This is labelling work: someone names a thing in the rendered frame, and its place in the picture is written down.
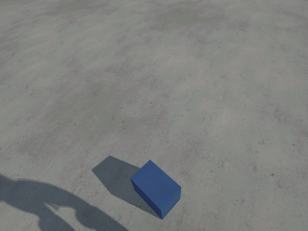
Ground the carton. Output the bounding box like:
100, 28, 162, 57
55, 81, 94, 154
130, 160, 182, 219

